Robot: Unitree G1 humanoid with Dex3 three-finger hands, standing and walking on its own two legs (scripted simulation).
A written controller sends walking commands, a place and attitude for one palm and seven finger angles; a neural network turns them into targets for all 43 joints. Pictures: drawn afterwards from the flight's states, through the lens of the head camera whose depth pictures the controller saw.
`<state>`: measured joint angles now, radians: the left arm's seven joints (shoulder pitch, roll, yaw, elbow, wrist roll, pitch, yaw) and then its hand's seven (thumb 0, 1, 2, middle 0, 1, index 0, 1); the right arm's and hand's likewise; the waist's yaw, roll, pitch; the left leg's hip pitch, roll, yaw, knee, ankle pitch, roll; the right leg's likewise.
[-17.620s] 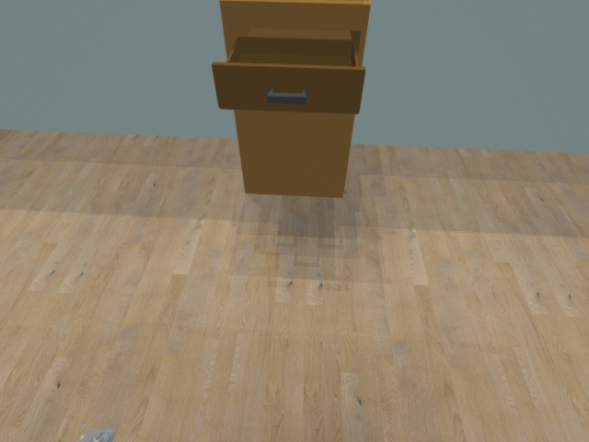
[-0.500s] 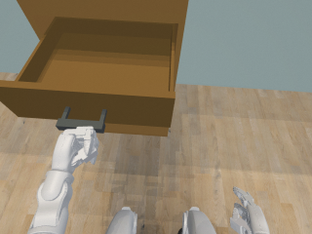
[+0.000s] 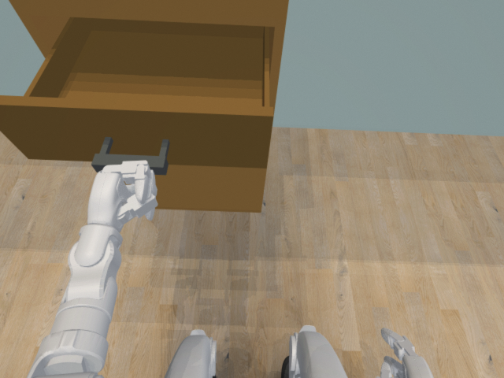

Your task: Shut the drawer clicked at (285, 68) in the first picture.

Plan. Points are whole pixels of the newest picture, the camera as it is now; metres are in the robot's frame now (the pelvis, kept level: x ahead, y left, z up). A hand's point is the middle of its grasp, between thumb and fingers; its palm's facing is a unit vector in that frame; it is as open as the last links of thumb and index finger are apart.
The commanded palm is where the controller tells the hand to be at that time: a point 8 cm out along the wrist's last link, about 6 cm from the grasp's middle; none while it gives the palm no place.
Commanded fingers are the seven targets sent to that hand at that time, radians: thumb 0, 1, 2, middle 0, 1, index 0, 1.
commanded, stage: push the drawer shut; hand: left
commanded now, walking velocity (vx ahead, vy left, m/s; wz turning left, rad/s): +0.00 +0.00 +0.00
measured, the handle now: (133, 154) +0.46 +0.20 +0.04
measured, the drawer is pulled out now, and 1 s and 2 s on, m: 0.23 0.09 0.00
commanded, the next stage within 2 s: none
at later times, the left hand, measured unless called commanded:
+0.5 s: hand (156, 163) +0.44 +0.17 +0.04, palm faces -0.04 -1.00 -0.05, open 3.0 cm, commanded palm +0.44 +0.21 +0.05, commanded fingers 0.00 0.90 0.90 -1.40 -1.60 -1.40 -1.60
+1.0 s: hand (165, 130) +0.52 +0.16 +0.04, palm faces -0.03 -1.00 -0.04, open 3.1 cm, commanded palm +0.50 +0.21 +0.05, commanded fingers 0.00 0.90 0.90 -1.40 -1.60 -1.40 -1.60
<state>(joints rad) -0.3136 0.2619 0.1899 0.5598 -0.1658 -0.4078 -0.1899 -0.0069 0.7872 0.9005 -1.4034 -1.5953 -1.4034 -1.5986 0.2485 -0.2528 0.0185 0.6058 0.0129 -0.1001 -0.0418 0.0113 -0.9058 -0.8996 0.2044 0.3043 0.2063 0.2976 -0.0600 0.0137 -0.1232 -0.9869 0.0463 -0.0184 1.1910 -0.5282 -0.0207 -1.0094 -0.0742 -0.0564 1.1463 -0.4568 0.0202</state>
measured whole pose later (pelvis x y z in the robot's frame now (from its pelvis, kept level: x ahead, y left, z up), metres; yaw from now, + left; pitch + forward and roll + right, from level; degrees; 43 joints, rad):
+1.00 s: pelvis +0.00 +0.00 -0.01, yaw -2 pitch +25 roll -2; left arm -0.86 0.45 0.39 1.10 -0.06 -0.44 -0.21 0.00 0.78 0.88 -1.40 -1.60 -1.40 -1.60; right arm 0.32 -0.26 0.03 0.62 -0.03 0.02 0.00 0.01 -0.91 -0.90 0.20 0.30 0.21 0.30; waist -0.18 0.02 -0.11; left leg -1.14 0.07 -0.01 1.24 -0.54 -0.01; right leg -1.16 -0.05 -0.04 1.17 -0.44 0.02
